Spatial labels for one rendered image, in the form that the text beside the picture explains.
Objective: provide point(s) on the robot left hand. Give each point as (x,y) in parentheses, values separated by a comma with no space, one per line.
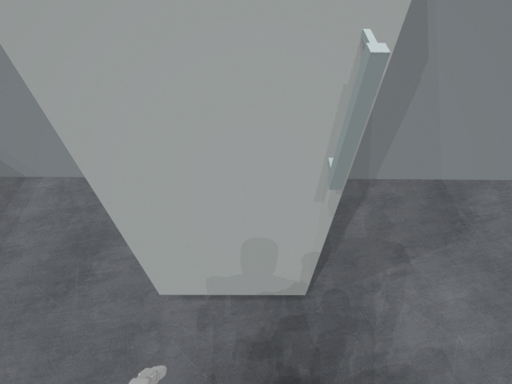
(150,375)

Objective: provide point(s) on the handle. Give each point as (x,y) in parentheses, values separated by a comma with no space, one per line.
(372,66)

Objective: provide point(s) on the fridge door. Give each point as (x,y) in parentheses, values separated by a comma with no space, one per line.
(204,126)

